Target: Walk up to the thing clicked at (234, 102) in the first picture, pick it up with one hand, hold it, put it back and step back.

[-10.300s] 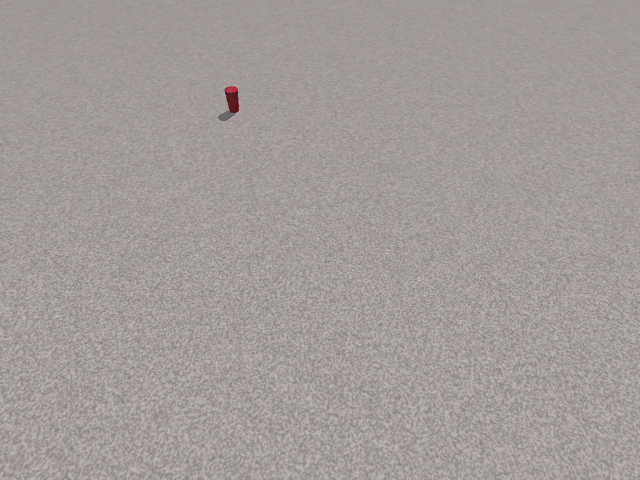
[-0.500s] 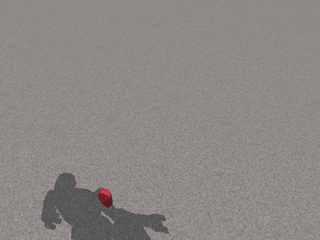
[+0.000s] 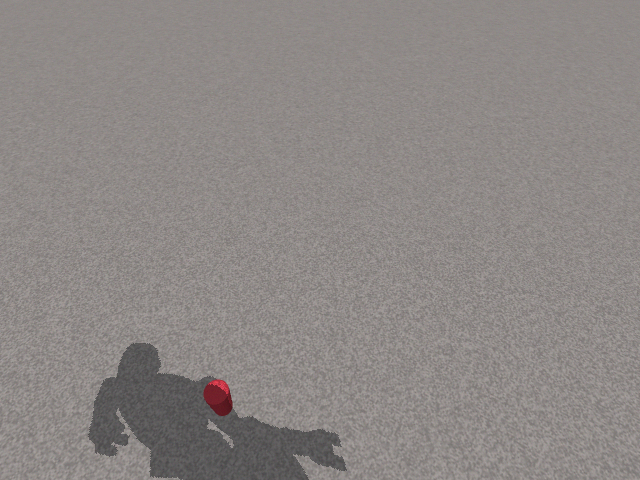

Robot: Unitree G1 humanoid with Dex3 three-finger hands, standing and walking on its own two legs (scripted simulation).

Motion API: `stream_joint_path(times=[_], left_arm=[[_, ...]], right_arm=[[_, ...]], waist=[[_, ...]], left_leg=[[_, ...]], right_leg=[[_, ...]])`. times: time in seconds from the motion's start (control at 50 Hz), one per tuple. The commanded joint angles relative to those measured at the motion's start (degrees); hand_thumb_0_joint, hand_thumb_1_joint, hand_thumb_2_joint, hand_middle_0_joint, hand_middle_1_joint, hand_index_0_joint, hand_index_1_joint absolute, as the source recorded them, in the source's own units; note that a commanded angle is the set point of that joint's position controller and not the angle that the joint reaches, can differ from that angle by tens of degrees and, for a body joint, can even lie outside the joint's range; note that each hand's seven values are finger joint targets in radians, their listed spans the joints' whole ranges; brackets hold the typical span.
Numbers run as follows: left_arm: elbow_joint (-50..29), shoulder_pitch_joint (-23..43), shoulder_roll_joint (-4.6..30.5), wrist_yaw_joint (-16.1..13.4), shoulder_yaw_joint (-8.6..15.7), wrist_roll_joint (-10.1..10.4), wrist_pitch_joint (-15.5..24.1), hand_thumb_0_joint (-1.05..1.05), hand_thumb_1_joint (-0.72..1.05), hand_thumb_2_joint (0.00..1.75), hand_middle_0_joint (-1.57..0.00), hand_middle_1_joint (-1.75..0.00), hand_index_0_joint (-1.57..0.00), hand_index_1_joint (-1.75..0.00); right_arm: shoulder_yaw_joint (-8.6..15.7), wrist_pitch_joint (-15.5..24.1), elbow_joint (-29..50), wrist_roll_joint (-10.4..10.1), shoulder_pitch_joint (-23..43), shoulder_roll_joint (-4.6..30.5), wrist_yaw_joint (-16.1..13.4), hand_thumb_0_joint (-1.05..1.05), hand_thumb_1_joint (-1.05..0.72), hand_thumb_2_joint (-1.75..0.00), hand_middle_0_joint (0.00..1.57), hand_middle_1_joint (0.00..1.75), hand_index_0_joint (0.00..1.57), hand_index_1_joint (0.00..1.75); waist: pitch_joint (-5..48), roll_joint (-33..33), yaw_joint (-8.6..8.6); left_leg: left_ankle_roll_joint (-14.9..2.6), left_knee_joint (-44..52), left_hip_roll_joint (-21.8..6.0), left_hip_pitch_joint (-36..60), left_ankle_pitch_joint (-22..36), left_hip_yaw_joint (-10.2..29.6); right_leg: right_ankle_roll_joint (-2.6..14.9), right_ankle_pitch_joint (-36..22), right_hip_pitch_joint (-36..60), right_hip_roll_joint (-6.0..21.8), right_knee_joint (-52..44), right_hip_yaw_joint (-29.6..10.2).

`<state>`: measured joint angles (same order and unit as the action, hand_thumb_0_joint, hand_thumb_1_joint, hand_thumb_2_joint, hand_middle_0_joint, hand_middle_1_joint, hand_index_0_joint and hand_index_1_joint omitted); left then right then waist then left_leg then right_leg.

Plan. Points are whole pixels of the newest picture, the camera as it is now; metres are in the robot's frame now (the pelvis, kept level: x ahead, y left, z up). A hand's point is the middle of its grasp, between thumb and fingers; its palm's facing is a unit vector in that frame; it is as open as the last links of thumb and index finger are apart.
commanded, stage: walk up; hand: left
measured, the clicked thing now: (220, 399) +0.46 +0.30 -0.72
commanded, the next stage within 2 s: none
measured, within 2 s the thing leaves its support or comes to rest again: neither
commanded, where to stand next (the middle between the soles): +0.09 +0.04 m, yaw -2 degrees
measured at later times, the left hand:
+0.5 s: hand out of the picture +0.13 +0.36 -0.17, palm faces -0.04 -0.93 -0.36, open 7.3 cm
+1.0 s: hand (132, 459) +0.18 +0.27 -0.16, palm faces -0.05 -0.92 -0.38, open 7.4 cm
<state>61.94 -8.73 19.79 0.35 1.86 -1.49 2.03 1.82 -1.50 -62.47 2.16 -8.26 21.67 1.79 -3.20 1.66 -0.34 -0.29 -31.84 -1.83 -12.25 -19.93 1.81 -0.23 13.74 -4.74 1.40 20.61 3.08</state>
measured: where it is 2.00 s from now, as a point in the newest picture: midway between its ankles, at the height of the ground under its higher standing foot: outside the picture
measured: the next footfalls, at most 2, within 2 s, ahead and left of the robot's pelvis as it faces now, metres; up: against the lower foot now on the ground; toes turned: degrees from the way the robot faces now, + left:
left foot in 0.20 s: +0.14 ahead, +0.20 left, +0.00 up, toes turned +3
right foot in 0.70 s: +0.12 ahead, -0.08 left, +0.00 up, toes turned -3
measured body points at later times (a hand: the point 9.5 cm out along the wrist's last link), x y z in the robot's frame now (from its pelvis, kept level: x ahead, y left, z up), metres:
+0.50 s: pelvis +0.08 +0.09 -0.01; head +0.12 +0.11 +0.44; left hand +0.14 +0.41 -0.15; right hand +0.17 -0.22 -0.12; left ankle +0.10 +0.20 -0.74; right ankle +0.06 -0.06 -0.70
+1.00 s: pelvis +0.06 +0.02 -0.02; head +0.11 +0.01 +0.42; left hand +0.19 +0.32 -0.13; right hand +0.13 -0.30 -0.15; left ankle +0.04 +0.16 -0.73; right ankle +0.08 -0.08 -0.74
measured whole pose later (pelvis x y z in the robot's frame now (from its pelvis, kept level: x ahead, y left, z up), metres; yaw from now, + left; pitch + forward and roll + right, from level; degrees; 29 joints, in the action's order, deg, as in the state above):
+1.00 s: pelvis +0.06 +0.02 -0.02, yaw -1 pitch -2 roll +0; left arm 49.3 -7.7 19.7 0.1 1.7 -1.3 0.1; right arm 1.8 -1.2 -53.7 0.0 -11.0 23.0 -1.0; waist -8.1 1.6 0.1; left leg 0.5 -43.4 0.4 -15.8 -29.1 3.4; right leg 2.3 18.5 -17.3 -0.5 37.7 2.2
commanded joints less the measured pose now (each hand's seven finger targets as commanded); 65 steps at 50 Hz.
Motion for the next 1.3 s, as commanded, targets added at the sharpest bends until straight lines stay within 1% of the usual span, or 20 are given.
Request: stream_joint_path(times=[0.0, 0.14, 0.18, 0.2, 0.22, 0.24, 0.3, 0.38, 0.54, 0.66, 0.68, 0.7, 0.74, 0.82, 0.94, 1.0, 1.04, 1.06, 1.12, 1.28], left_arm=[[-5.57, -2.54, 19.63, -2.02, 6.13, -0.74, 1.64, 0.00, 0.90, 0.90, -0.20, -0.30, -0.20, -0.30], [-10.26, 1.33, 16.18, -0.92, 4.17, -0.13, 1.07, 0.00, 0.90, 0.90, -0.20, -0.30, -0.20, -0.30], [-10.87, -1.08, 11.47, -0.64, 2.57, 0.67, -0.28, 0.00, 0.90, 0.90, -0.20, -0.30, -0.20, -0.30], [-11.00, -4.66, 6.85, -0.83, 1.12, 1.41, -1.27, 0.00, 0.90, 0.90, -0.20, -0.30, -0.20, -0.30], [-8.81, -6.49, 11.70, -1.40, 2.46, 1.81, -2.36, 0.00, 0.90, 0.90, -0.20, -0.30, -0.20, -0.30], [-7.85, -6.03, 14.07, -1.23, 2.59, 2.04, -2.56, 0.00, 0.90, 0.90, -0.20, -0.30, -0.20, -0.30], [-5.77, -9.01, 13.49, -1.10, 2.38, 2.11, -2.80, 0.00, 0.90, 0.90, -0.20, -0.30, -0.20, -0.30], [-7.28, -5.02, 13.57, -1.17, 2.70, 1.49, -3.71, 0.00, 0.90, 0.90, -0.20, -0.30, -0.20, -0.30], [-11.43, -3.34, 13.34, 0.18, 3.95, 0.40, -5.00, 0.00, 0.90, 0.90, -0.20, -0.30, -0.20, -0.30], [-11.16, -7.57, 13.21, 0.65, 5.17, -0.13, -3.67, 0.00, 0.90, 0.90, -0.20, -0.30, -0.20, -0.30], [-12.25, -6.29, 16.46, 0.37, 5.89, -0.36, -2.97, 0.00, 0.90, 0.90, -0.20, -0.30, -0.20, -0.30], [-13.75, -4.53, 19.45, 0.13, 6.44, -0.70, -2.26, 0.00, 0.90, 0.90, -0.20, -0.30, -0.20, -0.30], [-15.33, -2.14, 20.82, -0.20, 6.04, -0.62, -2.10, 0.00, 0.90, 0.90, -0.20, -0.30, -0.20, -0.30], [-16.07, 1.06, 15.65, -1.22, 4.81, -0.16, -1.43, 0.00, 0.90, 0.90, -0.20, -0.30, -0.20, -0.30], [-15.58, -1.18, 15.19, -1.45, 4.48, 0.31, -1.01, 0.00, 0.90, 0.90, -0.20, -0.30, -0.20, -0.30], [-15.52, 1.99, 14.74, -0.98, 3.75, 1.57, -1.57, 0.00, 0.90, 0.90, -0.20, -0.30, -0.20, -0.30], [-15.30, 2.62, 10.59, -0.71, 2.59, 2.52, -1.57, 0.00, 0.90, 0.90, -0.20, -0.30, -0.20, -0.30], [-13.08, 3.46, 12.31, -0.87, 3.13, 2.16, -1.92, 0.00, 0.90, 0.90, -0.20, -0.30, -0.20, -0.30], [-11.00, 4.46, 13.47, -0.26, 2.90, 1.11, -0.47, 0.00, 0.90, 0.90, -0.20, -0.30, -0.20, -0.30], [-5.83, 6.50, 12.71, -0.07, 2.22, 1.31, -0.20, 0.00, 0.90, 0.90, -0.20, -0.30, -0.20, -0.30]], right_arm=[[3.87, 0.35, 7.27, 0.87, 2.14, 12.36, 0.85, 0.00, -0.90, -0.90, 0.20, 0.30, 0.20, 0.30], [4.38, 1.81, 8.81, -0.05, -3.02, 8.96, 1.33, 0.00, -0.90, -0.90, 0.20, 0.30, 0.20, 0.30], [5.93, 2.54, 5.92, 0.04, -10.78, 13.23, 0.04, 0.00, -0.90, -0.90, 0.20, 0.30, 0.20, 0.30], [6.40, 3.10, 6.63, 0.73, -10.57, 17.50, -0.84, 0.00, -0.90, -0.90, 0.20, 0.30, 0.20, 0.30], [6.37, 3.28, 8.50, 0.13, -6.54, 19.12, -1.37, 0.00, -0.90, -0.90, 0.20, 0.30, 0.20, 0.30], [6.34, 3.14, 9.11, -0.76, -2.45, 19.78, -1.44, 0.00, -0.90, -0.90, 0.20, 0.30, 0.20, 0.30], [4.61, 4.06, 11.32, -0.69, 0.73, 14.30, -2.21, 0.00, -0.90, -0.90, 0.20, 0.30, 0.20, 0.30], [5.12, 4.41, 9.90, -1.33, -3.85, 15.73, -3.38, 0.00, -0.90, -0.90, 0.20, 0.30, 0.20, 0.30], [6.03, 3.76, 13.88, -1.53, -2.42, 16.78, -4.69, 0.00, -0.90, -0.90, 0.20, 0.30, 0.20, 0.30], [4.80, 1.88, 16.76, -2.03, 1.95, 14.63, -3.88, 0.00, -0.90, -0.90, 0.20, 0.30, 0.20, 0.30], [3.98, 1.59, 16.78, -2.42, -0.40, 12.17, -3.71, 0.00, -0.90, -0.90, 0.20, 0.30, 0.20, 0.30], [2.80, 1.26, 17.61, -2.85, 0.08, 8.77, -3.67, 0.00, -0.90, -0.90, 0.20, 0.30, 0.20, 0.30], [3.79, 0.48, 16.69, -2.36, 0.60, 11.64, -4.67, 0.00, -0.90, -0.90, 0.20, 0.30, 0.20, 0.30], [3.15, 1.25, 13.83, -3.20, -3.34, 11.50, -4.01, 0.00, -0.90, -0.90, 0.20, 0.30, 0.20, 0.30], [2.07, 2.35, 13.12, -1.93, -2.47, 10.63, -3.45, 0.00, -0.90, -0.90, 0.20, 0.30, 0.20, 0.30], [2.53, 3.45, 10.68, -0.99, -5.82, 10.16, -3.47, 0.00, -0.90, -0.90, 0.20, 0.30, 0.20, 0.30], [3.13, 4.19, 11.82, -0.75, -1.20, 14.65, -3.39, 0.00, -0.90, -0.90, 0.20, 0.30, 0.20, 0.30], [2.86, 4.05, 11.94, -1.31, 2.51, 15.82, -2.95, 0.00, -0.90, -0.90, 0.20, 0.30, 0.20, 0.30], [1.28, 3.42, 11.08, -1.87, 2.66, 10.53, -2.26, 0.00, -0.90, -0.90, 0.20, 0.30, 0.20, 0.30], [0.54, 3.58, 7.20, -2.03, 2.44, 10.19, -2.12, 0.00, -0.90, -0.90, 0.20, 0.30, 0.20, 0.30]], waist=[[-5.63, -6.02, -2.67], [-0.75, -11.14, 1.31], [4.18, 3.68, 4.43], [5.87, 16.80, 3.40], [7.63, 7.60, 2.13], [3.82, 8.46, 1.12], [4.98, 7.12, -0.54], [3.95, 5.66, 1.15], [3.68, 5.20, 0.80], [6.08, 5.06, -2.31], [6.28, -4.12, -1.56], [4.54, -15.14, -1.44], [4.09, -11.76, -1.83], [5.06, -8.97, -0.18], [7.39, -10.99, -1.93], [7.36, -7.84, 1.19], [6.30, 2.42, -1.23], [4.16, 3.56, -1.69], [3.50, 1.19, -0.71], [2.14, -2.46, -0.02]], left_leg=[[-0.62, -18.28, -3.79, -20.31, -5.67, 4.08], [0.56, 3.45, -0.77, -0.45, 7.41, -3.56], [-0.33, 11.89, -2.95, 11.14, 20.94, 0.01], [-3.93, 15.29, -13.97, 11.73, 22.57, 17.39], [-8.72, 18.40, -17.21, 3.80, 0.67, 25.90], [-10.97, 19.57, -17.77, -1.48, -5.64, 25.87], [-8.20, 13.49, -13.57, 6.95, 14.16, 13.08], [-10.41, 9.27, -15.99, 8.90, 38.18, 10.95], [-12.77, 5.41, -18.11, 5.26, 40.30, 7.06], [-6.83, -7.27, -11.15, -4.16, 23.84, 1.22], [-3.81, -14.14, -5.91, -7.35, 15.56, -2.64], [-0.55, -23.68, 2.01, -16.50, -10.57, -4.96], [-0.54, -31.69, 1.71, -11.62, -19.86, 2.80], [0.16, -29.69, 2.92, -12.69, -11.06, 5.20], [1.07, -6.77, 1.10, -8.83, -9.91, 1.94], [-1.02, 10.66, 1.07, 5.97, 10.15, 2.11], [-6.10, 11.50, -10.58, 7.69, 20.80, 17.98], [-9.47, 8.73, -12.29, -2.56, 15.57, 17.17], [-2.52, 7.31, -2.48, -1.63, 10.34, 5.28], [-1.89, 12.40, -3.48, 1.65, 8.97, 5.93]], right_leg=[[14.38, 19.74, 0.52, 21.92, -13.69, -22.17], [7.34, -16.44, -5.54, 10.60, 2.90, -1.94], [2.77, -3.87, -11.20, 3.25, 22.07, 3.70], [0.79, 21.60, -18.37, -3.70, 28.99, -1.55], [2.07, 21.00, -12.90, -2.30, 30.07, -9.45], [2.59, 20.19, -11.66, -0.55, 32.86, -8.66], [2.86, 15.40, -16.62, 0.89, 32.65, -11.32], [0.89, 14.91, -16.66, -0.11, 29.19, -10.71], [1.12, 12.07, -17.69, 0.14, 30.57, -8.20], [3.11, -0.81, -3.90, -1.69, 9.26, -3.11], [4.83, -11.71, -2.20, 3.46, 4.82, -11.67], [9.85, -22.07, -0.70, 14.22, 1.05, -27.91], [17.95, -22.23, -10.30, 19.64, 1.43, -31.76], [12.77, -25.23, -4.04, 11.72, 6.78, -17.39], [13.16, -23.03, 2.75, 13.55, 8.00, -17.63], [7.82, -24.86, -6.77, 11.20, 13.27, -13.35], [1.93, -7.72, -13.83, 1.88, 15.45, -7.01], [1.83, 4.95, -6.05, 1.29, 12.78, -5.92], [4.09, -3.58, -2.86, 6.05, 3.11, -12.11], [3.03, -2.81, -3.90, 5.69, -2.32, -10.36]])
